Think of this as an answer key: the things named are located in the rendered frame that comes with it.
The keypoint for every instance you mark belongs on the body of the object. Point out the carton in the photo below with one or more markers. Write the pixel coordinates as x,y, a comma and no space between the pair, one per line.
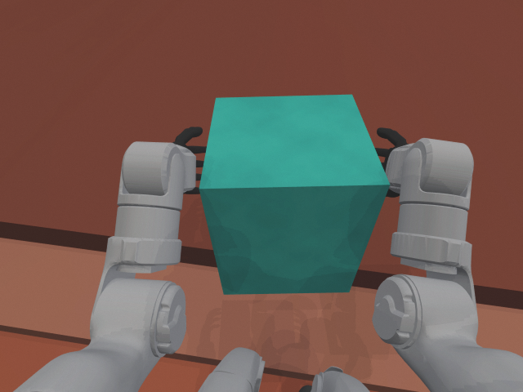
291,187

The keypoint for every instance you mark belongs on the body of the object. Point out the right robot hand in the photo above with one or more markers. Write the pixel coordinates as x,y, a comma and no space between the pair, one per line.
397,140

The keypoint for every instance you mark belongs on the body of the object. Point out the robot right upper arm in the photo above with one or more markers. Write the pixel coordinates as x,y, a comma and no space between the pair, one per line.
432,325

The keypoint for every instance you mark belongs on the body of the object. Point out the left robot forearm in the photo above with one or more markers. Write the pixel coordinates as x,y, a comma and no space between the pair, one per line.
154,176

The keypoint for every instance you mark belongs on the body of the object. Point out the robot left thigh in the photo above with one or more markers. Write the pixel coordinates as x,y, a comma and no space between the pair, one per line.
240,371

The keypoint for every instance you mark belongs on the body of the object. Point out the robot right thigh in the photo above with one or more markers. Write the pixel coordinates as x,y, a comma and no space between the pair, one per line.
333,381

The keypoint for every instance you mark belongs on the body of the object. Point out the robot left upper arm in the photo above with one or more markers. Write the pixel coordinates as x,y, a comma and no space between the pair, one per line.
135,323

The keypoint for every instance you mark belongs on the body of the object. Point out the left robot hand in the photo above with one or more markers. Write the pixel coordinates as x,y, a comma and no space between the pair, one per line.
182,139

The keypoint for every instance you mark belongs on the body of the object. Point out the robot thigh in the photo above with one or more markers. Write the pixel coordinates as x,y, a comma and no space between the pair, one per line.
240,371
333,381

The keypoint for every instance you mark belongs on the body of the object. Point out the right robot forearm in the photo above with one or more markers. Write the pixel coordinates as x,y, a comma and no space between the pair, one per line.
434,180

